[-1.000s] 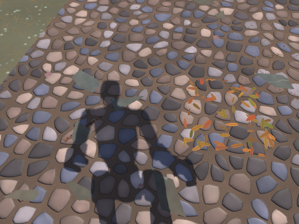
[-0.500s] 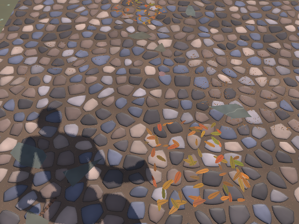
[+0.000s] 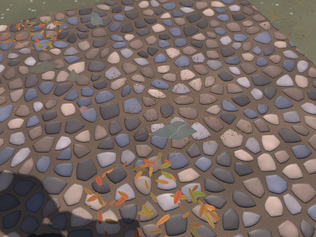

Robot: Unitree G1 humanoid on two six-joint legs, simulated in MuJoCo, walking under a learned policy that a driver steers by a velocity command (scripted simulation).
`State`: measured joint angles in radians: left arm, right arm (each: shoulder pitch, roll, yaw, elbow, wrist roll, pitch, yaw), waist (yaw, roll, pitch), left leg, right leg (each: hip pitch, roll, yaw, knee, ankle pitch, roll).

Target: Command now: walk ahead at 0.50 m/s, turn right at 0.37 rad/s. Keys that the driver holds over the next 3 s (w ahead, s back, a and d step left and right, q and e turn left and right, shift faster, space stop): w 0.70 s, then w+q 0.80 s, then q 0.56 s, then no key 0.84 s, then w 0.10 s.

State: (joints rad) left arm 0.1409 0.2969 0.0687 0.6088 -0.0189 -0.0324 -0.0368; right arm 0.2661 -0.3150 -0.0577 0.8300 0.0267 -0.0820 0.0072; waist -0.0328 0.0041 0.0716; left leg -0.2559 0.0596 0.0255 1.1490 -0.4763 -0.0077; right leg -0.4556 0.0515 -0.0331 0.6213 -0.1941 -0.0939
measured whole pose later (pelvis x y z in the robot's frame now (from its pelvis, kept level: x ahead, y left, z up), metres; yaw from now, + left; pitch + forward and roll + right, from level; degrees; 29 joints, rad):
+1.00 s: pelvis +0.58 +0.00 +0.00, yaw +3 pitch +3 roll +0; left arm 0.05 0.26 0.04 0.69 0.00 -0.11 -0.02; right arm 0.39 -0.30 -0.05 0.89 0.02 -0.05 -0.01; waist -0.07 0.02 0.02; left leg -0.17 -0.01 -0.08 0.79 -0.51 0.02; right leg -0.47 -0.01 -0.01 0.54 -0.13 -0.02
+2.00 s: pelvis +1.01 +0.13 +0.01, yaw +39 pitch +2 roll -1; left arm 0.07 0.27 0.05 0.73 0.03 -0.05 0.01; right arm 0.21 -0.32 -0.08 0.66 0.01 0.03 -0.04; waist -0.03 0.03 0.03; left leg -0.36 -0.13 -0.18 0.93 -0.57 0.00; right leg -0.42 0.04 0.03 0.51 -0.12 -0.02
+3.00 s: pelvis +1.02 +0.17 +0.01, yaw +47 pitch -2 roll +0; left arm 0.19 0.26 0.03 1.01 0.00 0.00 0.03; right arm 0.21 -0.25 -0.05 0.91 0.00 0.01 -0.03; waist 0.01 0.00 0.02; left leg -0.20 -0.02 -0.03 0.53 -0.31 0.03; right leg -0.21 -0.03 0.01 0.55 -0.35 0.02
